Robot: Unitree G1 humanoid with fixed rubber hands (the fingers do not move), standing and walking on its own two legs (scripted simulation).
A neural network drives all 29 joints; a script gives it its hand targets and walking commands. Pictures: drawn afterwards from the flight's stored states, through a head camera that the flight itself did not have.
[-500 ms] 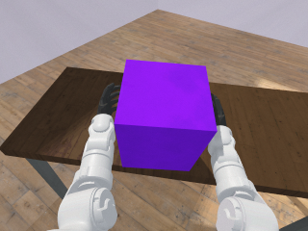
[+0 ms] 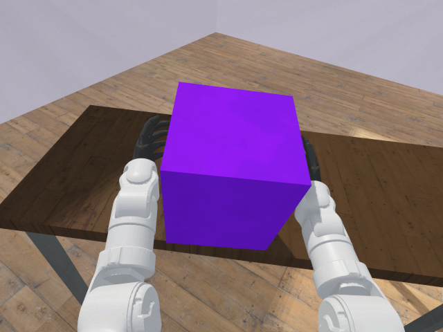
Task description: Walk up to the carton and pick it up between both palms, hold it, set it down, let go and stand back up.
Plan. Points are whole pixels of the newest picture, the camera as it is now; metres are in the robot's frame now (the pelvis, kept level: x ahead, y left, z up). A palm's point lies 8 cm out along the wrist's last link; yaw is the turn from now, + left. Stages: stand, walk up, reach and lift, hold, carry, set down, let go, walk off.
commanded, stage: reach and lift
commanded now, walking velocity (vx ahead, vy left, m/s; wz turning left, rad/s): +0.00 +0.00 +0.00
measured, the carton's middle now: (226, 173) +0.40 -0.01 +0.11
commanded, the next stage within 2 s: hold in 1.66 s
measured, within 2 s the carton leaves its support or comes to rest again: neither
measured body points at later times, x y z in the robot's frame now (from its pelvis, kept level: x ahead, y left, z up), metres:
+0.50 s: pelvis -0.01 +0.01 +0.00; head -0.03 +0.04 +0.45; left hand +0.39 +0.14 +0.19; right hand +0.36 -0.17 +0.16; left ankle +0.02 +0.12 -0.75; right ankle -0.01 -0.10 -0.75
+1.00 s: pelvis -0.01 +0.00 +0.00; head -0.02 +0.00 +0.45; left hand +0.37 +0.14 +0.20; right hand +0.36 -0.16 +0.17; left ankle +0.02 +0.12 -0.75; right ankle -0.01 -0.10 -0.75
